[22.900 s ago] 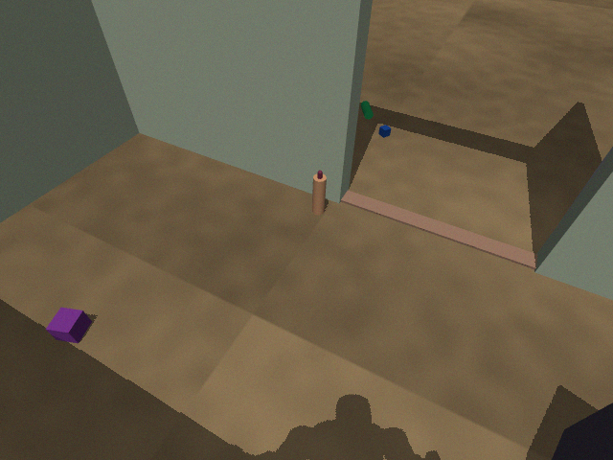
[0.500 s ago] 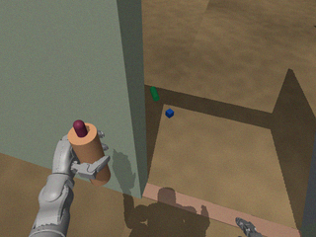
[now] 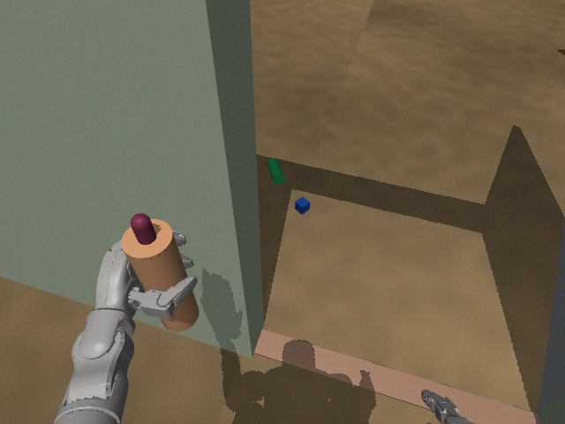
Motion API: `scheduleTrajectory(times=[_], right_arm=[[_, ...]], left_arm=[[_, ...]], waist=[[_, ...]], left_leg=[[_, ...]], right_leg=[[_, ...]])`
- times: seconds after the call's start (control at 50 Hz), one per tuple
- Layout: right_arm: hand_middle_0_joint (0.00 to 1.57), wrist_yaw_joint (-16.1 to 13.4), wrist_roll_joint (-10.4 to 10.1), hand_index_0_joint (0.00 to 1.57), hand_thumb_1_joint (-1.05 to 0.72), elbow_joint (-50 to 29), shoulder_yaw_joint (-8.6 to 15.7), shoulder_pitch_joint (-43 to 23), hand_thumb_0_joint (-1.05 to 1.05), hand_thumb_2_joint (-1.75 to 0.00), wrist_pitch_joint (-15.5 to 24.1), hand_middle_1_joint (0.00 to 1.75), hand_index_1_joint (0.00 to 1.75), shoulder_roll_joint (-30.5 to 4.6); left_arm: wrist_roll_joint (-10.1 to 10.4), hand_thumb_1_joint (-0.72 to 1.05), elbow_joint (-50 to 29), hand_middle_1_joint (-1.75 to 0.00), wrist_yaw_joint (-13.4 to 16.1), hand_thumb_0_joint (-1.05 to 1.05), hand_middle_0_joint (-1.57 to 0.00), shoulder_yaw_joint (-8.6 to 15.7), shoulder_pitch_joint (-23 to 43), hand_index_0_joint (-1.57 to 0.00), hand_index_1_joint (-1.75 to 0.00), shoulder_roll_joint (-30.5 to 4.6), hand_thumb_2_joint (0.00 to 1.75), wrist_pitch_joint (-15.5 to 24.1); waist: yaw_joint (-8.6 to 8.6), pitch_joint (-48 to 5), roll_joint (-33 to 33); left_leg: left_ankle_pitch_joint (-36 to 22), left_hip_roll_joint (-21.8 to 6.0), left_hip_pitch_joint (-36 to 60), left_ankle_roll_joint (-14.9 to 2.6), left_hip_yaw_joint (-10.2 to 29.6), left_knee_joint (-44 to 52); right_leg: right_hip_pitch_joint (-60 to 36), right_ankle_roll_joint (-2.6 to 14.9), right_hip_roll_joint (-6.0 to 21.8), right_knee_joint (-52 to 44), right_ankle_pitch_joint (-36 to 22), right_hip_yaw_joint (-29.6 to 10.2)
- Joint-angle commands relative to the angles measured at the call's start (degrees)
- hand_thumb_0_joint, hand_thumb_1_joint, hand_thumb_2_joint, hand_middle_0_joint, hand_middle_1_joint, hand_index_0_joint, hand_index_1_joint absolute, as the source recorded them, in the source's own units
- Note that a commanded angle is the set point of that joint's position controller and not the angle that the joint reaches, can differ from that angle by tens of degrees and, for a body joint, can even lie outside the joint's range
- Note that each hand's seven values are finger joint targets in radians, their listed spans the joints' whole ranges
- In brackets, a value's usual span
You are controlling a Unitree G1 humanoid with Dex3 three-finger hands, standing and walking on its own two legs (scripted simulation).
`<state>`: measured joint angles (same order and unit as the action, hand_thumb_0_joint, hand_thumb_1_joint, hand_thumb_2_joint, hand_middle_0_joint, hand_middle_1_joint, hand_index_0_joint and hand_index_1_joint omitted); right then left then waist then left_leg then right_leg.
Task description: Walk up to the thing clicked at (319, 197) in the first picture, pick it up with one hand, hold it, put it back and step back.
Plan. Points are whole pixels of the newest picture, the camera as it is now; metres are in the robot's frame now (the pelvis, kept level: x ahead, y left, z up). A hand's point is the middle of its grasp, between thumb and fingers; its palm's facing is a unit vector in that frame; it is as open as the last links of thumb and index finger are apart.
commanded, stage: hold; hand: left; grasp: from the side
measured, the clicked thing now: (163, 275) +0.33 +0.17 +0.05
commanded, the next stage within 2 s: crouch in 1.08 s
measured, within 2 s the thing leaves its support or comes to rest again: neither
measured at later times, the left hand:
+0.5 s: hand (171, 276) +0.32 +0.16 +0.05, palm faces -0.01 -1.00 -0.01, open 8.4 cm
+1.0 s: hand (169, 277) +0.32 +0.17 +0.05, palm faces +0.01 -1.00 -0.02, open 8.4 cm
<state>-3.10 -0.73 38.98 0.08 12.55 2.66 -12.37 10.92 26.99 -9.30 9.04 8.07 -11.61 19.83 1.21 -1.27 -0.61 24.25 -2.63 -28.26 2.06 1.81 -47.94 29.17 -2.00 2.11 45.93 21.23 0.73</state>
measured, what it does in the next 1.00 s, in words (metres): stands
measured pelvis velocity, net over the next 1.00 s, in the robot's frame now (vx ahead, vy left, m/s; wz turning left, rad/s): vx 0.00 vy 0.00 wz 0.00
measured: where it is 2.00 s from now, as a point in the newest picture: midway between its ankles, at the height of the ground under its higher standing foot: outside the picture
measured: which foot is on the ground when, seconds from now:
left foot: down 0.00-1.00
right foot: down 0.00-1.00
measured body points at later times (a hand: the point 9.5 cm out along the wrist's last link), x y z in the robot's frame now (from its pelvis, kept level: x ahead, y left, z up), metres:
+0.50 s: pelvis +0.00 +0.00 +0.00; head +0.04 +0.00 +0.45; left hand +0.32 +0.22 +0.05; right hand +0.13 -0.25 -0.11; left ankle +0.00 +0.14 -0.70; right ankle +0.02 -0.14 -0.70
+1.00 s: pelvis +0.00 +0.00 +0.00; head +0.03 +0.01 +0.45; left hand +0.32 +0.22 +0.05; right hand +0.13 -0.25 -0.11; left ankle +0.00 +0.14 -0.70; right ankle +0.02 -0.14 -0.70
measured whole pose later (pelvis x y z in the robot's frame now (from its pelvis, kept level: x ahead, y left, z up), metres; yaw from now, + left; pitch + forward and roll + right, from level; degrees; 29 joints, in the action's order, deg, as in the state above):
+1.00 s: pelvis +0.00 +0.00 +0.00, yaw +0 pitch +5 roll -1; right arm -2.6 -0.5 38.8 0.3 12.9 2.8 -12.3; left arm 10.2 27.9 -9.1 8.3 8.4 -12.0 20.5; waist 1.3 -1.2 -0.4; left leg 24.2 -2.7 -28.7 2.0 1.7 -48.1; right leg 29.6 -2.0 2.0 45.9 21.0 0.6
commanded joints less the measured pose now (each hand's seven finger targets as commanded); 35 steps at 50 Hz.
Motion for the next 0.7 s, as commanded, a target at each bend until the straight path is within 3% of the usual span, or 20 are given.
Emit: scheduleTrajectory(times=[0.0, 0.02, 0.08, 0.12, 0.14, 0.18, 0.22, 0.24, 0.26, 0.28, 0.32, 0.36, 0.42, 0.46, 0.5, 0.54, 0.6, 0.62, 0.64, 0.68], right_arm=[[0.2, -0.5, -0.1, 0.2, -0.9, -7.8, 2.9, -2.6, 0.0, -0.9, 2.5, 0.3, 0.3, -7.7], [0.2, -0.4, 0.0, 0.2, -0.9, -7.5, 2.9, -2.1, 0.0, -0.9, 2.6, 0.3, 0.3, -7.8], [0.2, -0.3, -0.3, 0.2, -0.9, -7.6, 3.0, -2.0, 0.0, -0.9, 2.6, 0.3, 0.3, -7.9], [0.2, -0.4, -0.3, 0.2, -0.9, -7.4, 3.1, -1.4, 0.0, -0.9, 2.7, 0.3, 0.3, -8.1], [0.2, -0.3, -0.3, 0.2, -0.9, -7.2, 2.8, -1.9, 0.0, -0.9, 2.7, 0.3, 0.3, -7.8], [0.2, -0.4, -0.3, 0.2, -0.9, -7.4, 3.0, -1.7, 0.0, -0.9, 2.5, 0.3, 0.3, -8.0], [0.2, -0.4, -0.1, 0.2, -0.9, -6.7, 2.7, -1.5, 0.0, -0.9, 2.5, 0.3, 0.3, -7.8], [0.2, -0.2, -0.1, 0.2, -0.9, -6.9, 2.9, -1.6, 0.0, -0.9, 2.6, 0.3, 0.3, -7.8], [0.2, -0.3, -0.2, 0.2, -0.9, -7.7, 3.0, -2.2, 0.0, -0.9, 2.5, 0.3, 0.3, -7.9], [0.2, -0.4, 0.0, 0.2, -0.9, -7.4, 2.9, -2.1, 0.0, -0.9, 2.3, 0.3, 0.3, -7.7], [0.2, -0.2, -0.1, 0.2, -0.9, -7.6, 2.9, -2.2, 0.0, -0.9, 2.4, 0.3, 0.3, -7.6], [0.2, -0.2, -0.1, 0.2, -0.9, -7.7, 2.9, -1.9, 0.0, -0.9, 2.5, 0.3, 0.3, -7.6], [0.2, -0.3, -0.1, 0.2, -0.9, -6.9, 3.1, -0.7, 0.0, -0.9, 2.4, 0.3, 0.3, -8.1], [0.2, -0.3, -0.1, 0.2, -0.9, -6.7, 2.9, -1.1, 0.0, -0.9, 2.7, 0.3, 0.3, -7.8], [0.2, -0.3, -0.1, 0.2, -0.9, -7.1, 2.9, -1.4, 0.0, -0.9, 2.5, 0.3, 0.3, -7.8], [0.2, -0.4, -0.1, 0.2, -0.9, -7.1, 2.8, -1.4, 0.0, -0.9, 2.4, 0.3, 0.3, -7.8], [0.2, -0.1, 0.0, 0.2, -0.9, -7.0, 3.2, -1.5, 0.0, -0.9, 2.5, 0.3, 0.3, -7.7], [0.2, 0.0, 0.0, 0.2, -0.9, -7.6, 3.3, -1.6, 0.0, -0.9, 2.4, 0.3, 0.3, -7.9], [0.2, -0.1, 0.0, 0.2, -0.91, -7.6, 3.2, -1.9, 0.0, -0.9, 2.4, 0.3, 0.3, -7.7], [0.2, -0.1, 0.1, 0.2, -0.9, -7.7, 3.1, -1.6, 0.0, -0.9, 2.3, 0.3, 0.3, -7.7]], left_arm=[[1.2, 0.35, -14.7, -1.39, -1.0, 0.0, -1.26, 2.4, 16.3, -1.28, -1.38, -7.6, 1.22, 5.2], [1.2, 0.35, -13.3, -1.39, -1.4, 0.0, -1.27, 0.7, 16.1, -1.28, -1.38, -6.2, 1.22, 5.0], [1.2, 0.31, -18.5, -1.4, -1.4, 0.0, -1.27, 1.9, 19.9, -1.29, -1.39, -8.9, 1.22, 5.2], [1.7, 0.31, -18.2, -1.39, -1.0, 0.0, -1.26, 2.7, 18.8, -1.28, -1.39, -8.4, 1.22, 4.9], [1.9, 0.3, -15.1, -1.38, -0.7, 0.0, -1.26, 2.1, 19.0, -1.27, -1.38, -7.0, 1.22, 4.7], [2.1, 0.29, -15.0, -1.39, 0.2, 0.0, -1.26, 4.3, 17.9, -1.27, -1.38, -8.3, 1.22, 4.8], [1.8, 0.3, -14.4, -1.38, 0.2, 0.0, -1.25, 4.5, 19.7, -1.26, -1.38, -9.0, 1.23, 5.0], [1.5, 0.34, -15.4, -1.39, 0.2, 0.0, -1.25, 3.4, 19.8, -1.27, -1.39, -8.2, 1.23, 5.3], [1.0, 0.33, -16.3, -1.38, 0.2, 0.0, -1.25, 4.1, 18.1, -1.26, -1.38, -9.2, 1.23, 5.7], [0.7, 0.34, -14.0, -1.39, 0.2, 0.0, -1.26, 3.3, 17.5, -1.27, -1.39, -8.5, 1.23, 5.5], [1.0, 0.33, -15.5, -1.4, -0.3, 0.0, -1.27, 3.2, 16.4, -1.28, -1.4, -8.4, 1.25, 5.9], [1.3, 0.32, -17.5, -1.39, -0.8, 0.0, -1.26, 1.2, 18.0, -1.28, -1.39, -7.0, 1.23, 6.0], [1.2, 0.31, -16.8, -1.38, -0.7, 0.0, -1.25, 1.5, 18.3, -1.26, -1.38, -7.8, 1.22, 5.2], [1.7, 0.3, -14.9, -1.39, -0.4, 0.0, -1.25, 2.2, 20.0, -1.27, -1.38, -7.2, 1.22, 5.1], [1.8, 0.27, -16.1, -1.38, 0.0, 0.0, -1.25, 4.3, 20.7, -1.26, -1.38, -9.1, 1.22, 5.4], [1.9, 0.29, -13.0, -1.39, -0.2, 0.0, -1.25, 2.9, 18.5, -1.26, -1.39, -6.9, 1.23, 5.2], [1.3, 0.3, -12.8, -1.39, -0.8, 0.0, -1.26, 2.8, 16.5, -1.27, -1.39, -7.6, 1.23, 5.6], [1.2, 0.3, -16.8, -1.39, -1.0, 0.0, -1.26, 2.4, 17.8, -1.27, -1.38, -8.2, 1.22, 6.2], [0.8, 0.32, -15.0, -1.39, -1.2, 0.0, -1.26, 1.4, 16.0, -1.27, -1.38, -7.4, 1.22, 6.0], [1.0, 0.34, -19.1, -1.39, -1.0, 0.0, -1.26, 2.4, 17.8, -1.28, -1.39, -8.8, 1.23, 6.1]], waist=[[-0.45, -15.8, -0.9], [0.41, -15.6, 0.1], [-0.08, -18.1, -2.7], [-0.18, -18.2, -1.9], [0.48, -15.3, -0.7], [-0.15, -15.6, 0.5], [0.06, -15.2, -0.2], [-0.03, -14.4, -0.6], [-0.87, -15.7, -1.5], [-0.19, -15.4, 0.4], [-0.76, -16.7, -1.3], [0.01, -17.6, -2.0], [0.48, -18.9, -3.2], [0.72, -15.4, -1.4], [0.01, -16.7, -0.7], [0.43, -13.6, 2.2], [-0.45, -16.6, -0.3], [-0.68, -17.9, -1.6], [-0.41, -17.7, -0.9], [-0.77, -20.1, -2.8]], left_leg=[[-10.9, 2.5, 4.2, -1.82, -2.2, 7.7], [-12.2, 2.3, 4.6, -1.83, -2.0, 7.6], [-14.2, 2.2, 6.5, -1.49, -1.8, 7.8], [-15.8, 1.9, 7.1, -1.38, -1.6, 7.8], [-13.9, 1.9, 5.4, -1.46, -1.5, 7.9], [-14.5, 2.0, 4.9, -1.75, -1.7, 7.5], [-13.3, 2.1, 4.7, -1.81, -1.9, 7.5], [-13.5, 2.0, 4.6, -1.61, -1.6, 7.9], [-13.9, 2.3, 5.3, -1.65, -2.1, 7.8], [-13.1, 2.4, 4.8, -1.94, -2.2, 7.4], [-13.6, 2.4, 4.9, -1.61, -2.0, 7.8], [-15.5, 2.2, 6.5, -1.52, -1.9, 7.3], [-19.0, 1.8, 7.7, -1.12, -1.5, 7.0], [-16.7, 1.7, 5.6, -1.42, -1.5, 7.0], [-15.7, 1.9, 5.5, -1.73, -1.7, 7.1], [-12.9, 2.1, 4.2, -2.2, -2.0, 7.4], [-14.0, 2.4, 4.7, -1.92, -2.1, 7.0], [-14.8, 2.4, 5.9, -1.8, -2.2, 7.2], [-15.5, 2.4, 5.9, -1.8, -2.2, 6.9], [-17.5, 2.4, 6.8, -1.65, -2.2, 6.6]], right_leg=[[-8.0, 2.2, -2.1, -6.8, -11.3, 1.5], [-8.2, 2.11, -2.1, -6.3, -12.7, 1.7], [-8.5, 2.42, -2.2, -6.0, -14.0, 1.8], [-8.9, 2.39, -2.3, -5.7, -15.1, 2.1], [-7.3, 2.39, -2.5, -5.9, -13.4, 2.3], [-7.8, 2.15, -2.3, -6.2, -14.4, 2.2], [-7.2, 2.13, -2.1, -6.1, -13.3, 1.9], [-7.0, 2.24, -2.1, -5.8, -13.2, 2.1], [-7.9, 2.24, -2.0, -6.2, -13.7, 1.9], [-8.2, 1.99, -1.9, -6.4, -13.4, 1.6], [-9.0, 2.28, -2.0, -5.9, -13.5, 1.7], [-8.7, 2.28, -2.2, -5.6, -15.3, 1.7], [-8.6, 2.55, -2.3, -5.0, -17.7, 2.0], [-7.0, 2.34, -2.3, -5.3, -15.9, 2.0], [-7.7, 2.13, -2.1, -5.8, -15.5, 2.0], [-6.8, 1.82, -2.0, -6.8, -13.4, 1.8], [-8.0, 2.07, -1.9, -6.1, -14.1, 1.7], [-8.5, 2.2, -1.9, -5.9, -14.9, 1.6], [-8.7, 2.12, -2.0, -5.8, -15.5, 1.8], [-10.0, 2.22, -1.9, -5.6, -17.5, 1.6]])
